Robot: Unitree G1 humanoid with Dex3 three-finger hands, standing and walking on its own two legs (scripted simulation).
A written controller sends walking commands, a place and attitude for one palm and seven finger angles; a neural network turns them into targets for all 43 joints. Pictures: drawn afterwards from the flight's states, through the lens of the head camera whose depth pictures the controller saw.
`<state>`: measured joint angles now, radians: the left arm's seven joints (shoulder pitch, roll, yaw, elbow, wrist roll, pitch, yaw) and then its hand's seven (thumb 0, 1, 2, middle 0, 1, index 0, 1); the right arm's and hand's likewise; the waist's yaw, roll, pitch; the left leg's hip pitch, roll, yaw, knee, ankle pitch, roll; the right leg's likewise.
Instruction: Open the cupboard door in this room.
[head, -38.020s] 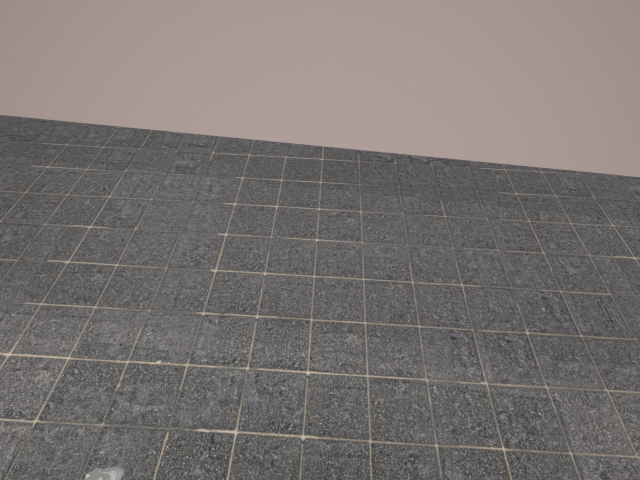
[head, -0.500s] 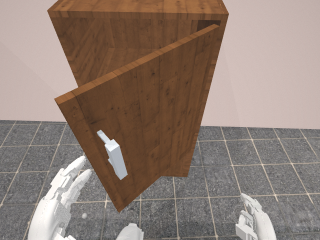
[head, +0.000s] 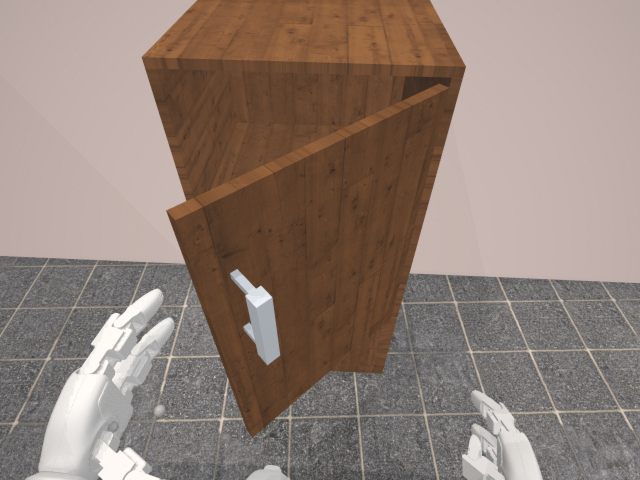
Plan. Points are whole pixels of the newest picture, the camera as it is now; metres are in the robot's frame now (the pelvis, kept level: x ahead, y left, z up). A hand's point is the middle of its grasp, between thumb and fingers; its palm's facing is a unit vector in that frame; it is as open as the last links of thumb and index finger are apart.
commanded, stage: draw the hand back to the body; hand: left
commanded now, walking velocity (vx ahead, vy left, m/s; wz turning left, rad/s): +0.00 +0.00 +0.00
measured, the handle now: (254, 317) +0.30 +0.11 +0.07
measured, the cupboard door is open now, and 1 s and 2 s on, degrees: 44 44 44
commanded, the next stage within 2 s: step back with the hand held close in 1.18 s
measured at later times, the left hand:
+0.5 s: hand (68, 341) +0.20 +0.25 +0.17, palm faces +0.33 -0.87 -0.36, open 12.7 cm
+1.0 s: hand (57, 271) +0.24 +0.25 +0.22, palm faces +0.42 -0.83 -0.37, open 7.7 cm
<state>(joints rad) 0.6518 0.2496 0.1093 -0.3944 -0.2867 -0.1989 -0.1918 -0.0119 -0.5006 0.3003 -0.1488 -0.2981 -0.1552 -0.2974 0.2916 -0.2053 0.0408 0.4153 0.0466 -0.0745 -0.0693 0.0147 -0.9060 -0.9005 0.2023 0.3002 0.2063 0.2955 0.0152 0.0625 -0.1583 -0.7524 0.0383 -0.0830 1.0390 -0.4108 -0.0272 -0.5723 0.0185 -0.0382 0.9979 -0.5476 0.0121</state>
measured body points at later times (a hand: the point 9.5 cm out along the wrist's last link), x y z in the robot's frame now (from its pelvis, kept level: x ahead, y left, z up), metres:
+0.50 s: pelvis +0.02 +0.02 +0.05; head +0.00 +0.01 +0.50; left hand +0.18 +0.29 +0.19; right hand +0.21 -0.19 -0.01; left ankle +0.07 +0.13 -0.67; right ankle -0.02 -0.13 -0.67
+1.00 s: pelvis +0.04 +0.00 +0.07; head +0.02 -0.02 +0.52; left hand +0.21 +0.30 +0.24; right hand +0.23 -0.23 -0.01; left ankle +0.07 +0.13 -0.67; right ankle -0.02 -0.13 -0.67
